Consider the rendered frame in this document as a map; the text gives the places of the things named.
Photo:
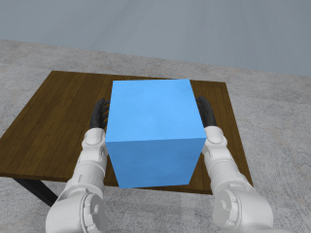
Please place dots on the robot left forearm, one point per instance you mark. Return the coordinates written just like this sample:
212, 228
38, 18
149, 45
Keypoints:
90, 169

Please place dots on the robot right forearm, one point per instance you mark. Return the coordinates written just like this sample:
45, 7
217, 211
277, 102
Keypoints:
220, 165

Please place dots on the robot left upper arm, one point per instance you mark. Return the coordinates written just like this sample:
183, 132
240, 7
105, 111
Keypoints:
84, 213

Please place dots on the robot right upper arm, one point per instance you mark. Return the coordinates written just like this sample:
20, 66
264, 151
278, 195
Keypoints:
239, 211

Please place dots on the table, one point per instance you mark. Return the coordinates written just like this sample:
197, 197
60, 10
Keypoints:
44, 142

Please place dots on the left robot hand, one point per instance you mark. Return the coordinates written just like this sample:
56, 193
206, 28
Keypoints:
97, 117

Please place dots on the right robot hand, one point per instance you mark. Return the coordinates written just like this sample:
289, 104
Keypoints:
206, 111

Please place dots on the carton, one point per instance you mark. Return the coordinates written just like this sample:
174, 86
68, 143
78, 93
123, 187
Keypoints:
154, 134

